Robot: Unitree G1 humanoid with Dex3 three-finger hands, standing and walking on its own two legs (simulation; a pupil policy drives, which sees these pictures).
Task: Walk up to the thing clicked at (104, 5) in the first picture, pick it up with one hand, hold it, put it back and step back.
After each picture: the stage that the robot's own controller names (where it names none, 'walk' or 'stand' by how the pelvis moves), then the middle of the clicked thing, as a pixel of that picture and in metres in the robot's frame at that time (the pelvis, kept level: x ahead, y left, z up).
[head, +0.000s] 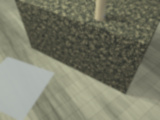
stand; (101, 2) +1.05 -0.10 -0.02
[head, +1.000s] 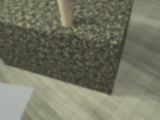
walk; (64, 7) +0.94 +0.19 -0.01
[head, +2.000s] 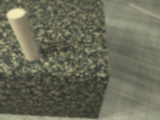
stand; (25, 37) +0.57 +0.30 +0.02
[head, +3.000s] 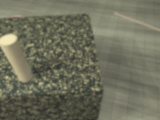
stand; (18, 60) +0.51 +0.32 -0.03
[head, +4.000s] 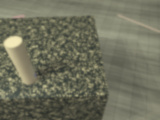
stand; (22, 62) +0.50 +0.30 -0.03
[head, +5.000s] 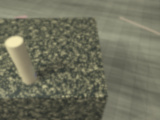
stand; (23, 62) +0.50 +0.30 -0.03
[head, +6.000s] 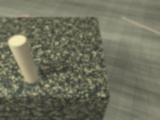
stand; (25, 61) +0.51 +0.29 -0.03
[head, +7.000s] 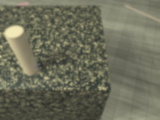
rise first; (24, 53) +0.51 +0.29 -0.02
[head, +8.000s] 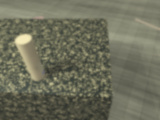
rise first; (32, 59) +0.52 +0.31 -0.02
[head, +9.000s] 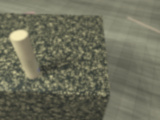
go down; (27, 56) +0.52 +0.29 -0.02
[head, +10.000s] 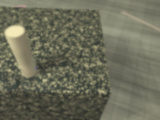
go down; (23, 54) +0.51 +0.27 -0.01
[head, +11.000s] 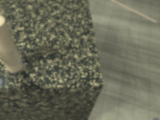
close in; (6, 47) +0.51 +0.29 +0.01
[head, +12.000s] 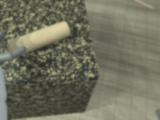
close; (40, 38) +0.58 +0.15 -0.04
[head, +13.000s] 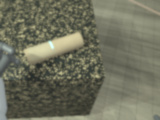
lift; (54, 48) +0.55 +0.12 -0.05
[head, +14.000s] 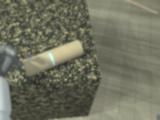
lift; (53, 57) +0.51 +0.11 -0.06
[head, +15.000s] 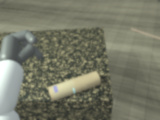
lift; (74, 85) +0.47 +0.09 -0.09
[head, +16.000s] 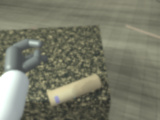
hold; (74, 89) +0.44 +0.08 -0.10
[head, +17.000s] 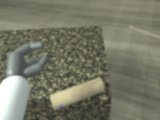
hold; (77, 93) +0.43 +0.07 -0.10
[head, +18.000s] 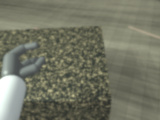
stand; out of the picture +0.33 +0.05 -0.34
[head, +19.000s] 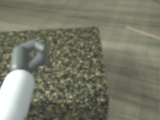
crouch; out of the picture +0.27 -0.12 -0.74
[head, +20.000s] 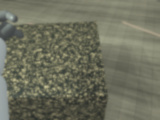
crouch; out of the picture +0.31 -0.09 -0.74
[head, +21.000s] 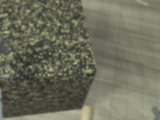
lower; out of the picture +0.31 -0.10 -0.68
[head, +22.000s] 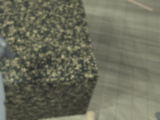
lower; out of the picture +0.30 -0.09 -0.68
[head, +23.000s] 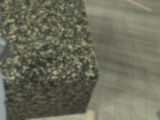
lower; out of the picture +0.31 -0.10 -0.68
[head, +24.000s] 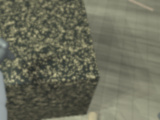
lower; out of the picture +0.29 -0.11 -0.68
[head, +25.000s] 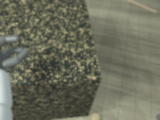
open; out of the picture +0.29 -0.11 -0.69
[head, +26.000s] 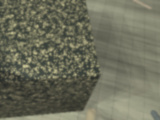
sink last; out of the picture +0.29 -0.13 -0.69
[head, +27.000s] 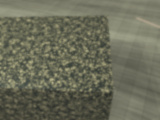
sink last; out of the picture +0.29 -0.11 -0.72
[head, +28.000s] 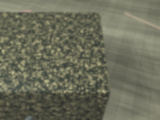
stand; out of the picture +0.28 -0.13 -0.74
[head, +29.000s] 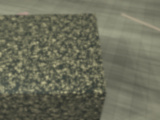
stand; out of the picture +0.28 -0.13 -0.74
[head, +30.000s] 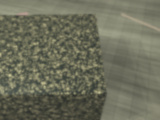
stand; out of the picture +0.27 -0.14 -0.74
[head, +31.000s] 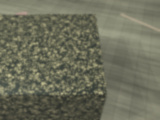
stand; out of the picture +0.27 -0.15 -0.74
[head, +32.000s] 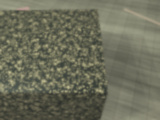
stand; out of the picture +0.26 -0.15 -0.74
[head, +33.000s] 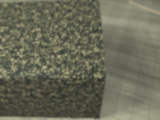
walk; out of the picture +0.31 -0.14 -0.72
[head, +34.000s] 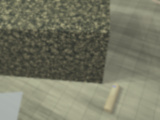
walk; (112, 97) +0.63 -0.18 -0.73
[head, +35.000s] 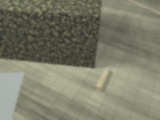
stand; (103, 78) +0.91 -0.18 -0.73
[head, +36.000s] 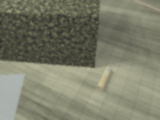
stand; (104, 78) +0.91 -0.18 -0.74
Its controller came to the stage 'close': yes
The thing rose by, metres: 0.00
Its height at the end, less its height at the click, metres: -0.72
